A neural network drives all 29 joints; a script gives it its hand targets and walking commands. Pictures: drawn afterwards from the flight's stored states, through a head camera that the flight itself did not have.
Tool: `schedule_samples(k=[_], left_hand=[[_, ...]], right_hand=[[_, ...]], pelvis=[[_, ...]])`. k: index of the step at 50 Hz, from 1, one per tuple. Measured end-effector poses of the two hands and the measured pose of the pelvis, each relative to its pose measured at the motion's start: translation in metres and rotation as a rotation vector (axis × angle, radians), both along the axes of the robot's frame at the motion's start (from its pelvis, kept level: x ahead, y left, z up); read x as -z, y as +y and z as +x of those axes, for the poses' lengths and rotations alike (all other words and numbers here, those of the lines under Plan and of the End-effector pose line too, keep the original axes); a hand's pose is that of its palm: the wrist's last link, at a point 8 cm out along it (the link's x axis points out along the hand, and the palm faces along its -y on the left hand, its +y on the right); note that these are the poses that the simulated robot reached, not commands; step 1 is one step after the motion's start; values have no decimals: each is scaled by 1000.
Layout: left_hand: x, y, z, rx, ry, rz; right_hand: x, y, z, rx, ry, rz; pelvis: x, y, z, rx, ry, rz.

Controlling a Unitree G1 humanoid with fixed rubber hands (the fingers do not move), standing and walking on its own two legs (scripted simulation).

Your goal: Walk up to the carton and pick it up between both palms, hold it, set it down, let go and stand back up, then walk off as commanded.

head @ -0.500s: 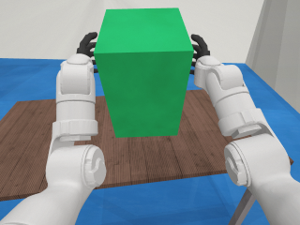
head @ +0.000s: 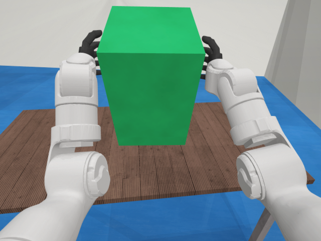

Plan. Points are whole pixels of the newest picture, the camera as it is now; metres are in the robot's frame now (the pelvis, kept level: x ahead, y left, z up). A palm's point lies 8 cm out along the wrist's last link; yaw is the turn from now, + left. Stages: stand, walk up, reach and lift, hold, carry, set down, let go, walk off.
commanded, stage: hold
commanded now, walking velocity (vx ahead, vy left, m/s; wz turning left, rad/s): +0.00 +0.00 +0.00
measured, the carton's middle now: (151, 81) +0.41 +0.01 +0.29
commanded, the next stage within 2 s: set down in 1.00 s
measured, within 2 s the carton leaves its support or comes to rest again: neither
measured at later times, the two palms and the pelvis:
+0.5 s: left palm (83, 62) +0.37 +0.16 +0.35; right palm (207, 69) +0.36 -0.11 +0.33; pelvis +0.00 +0.00 +0.00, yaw +0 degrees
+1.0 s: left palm (88, 63) +0.35 +0.14 +0.35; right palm (214, 75) +0.35 -0.13 +0.32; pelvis +0.00 +0.00 +0.00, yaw -1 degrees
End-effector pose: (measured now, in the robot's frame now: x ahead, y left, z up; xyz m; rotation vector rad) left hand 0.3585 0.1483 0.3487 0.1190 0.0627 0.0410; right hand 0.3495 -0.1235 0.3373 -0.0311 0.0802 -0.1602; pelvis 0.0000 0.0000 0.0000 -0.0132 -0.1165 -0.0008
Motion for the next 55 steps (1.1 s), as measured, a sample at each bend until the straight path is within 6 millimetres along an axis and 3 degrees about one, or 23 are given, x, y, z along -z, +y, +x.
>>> schedule_samples(k=[10, 23, 33, 43, 55], left_hand=[[5, -22, 6, 13, 27, 16], [1, 11, 4, -35, 6, -33], [11, -6, 19, 13, 13, 13], [14, -19, 0, -16, 11, 12], [-10, 9, -14, -62, -18, -6]], right_hand=[[14, -22, 3, 11, 24, 32], [7, 11, 10, -26, 8, -4], [10, -6, 13, 23, 18, 0], [27, -18, 1, -1, 15, 29], [0, 9, -3, -39, -9, 24]], pelvis=[[-1, 7, -2, 23, 15, 4], [0, -1, 4, -6, 24, 2], [0, 6, 10, 7, 21, -5], [0, 12, 7, 21, -19, -2], [0, -6, -8, -8, 7, 3]])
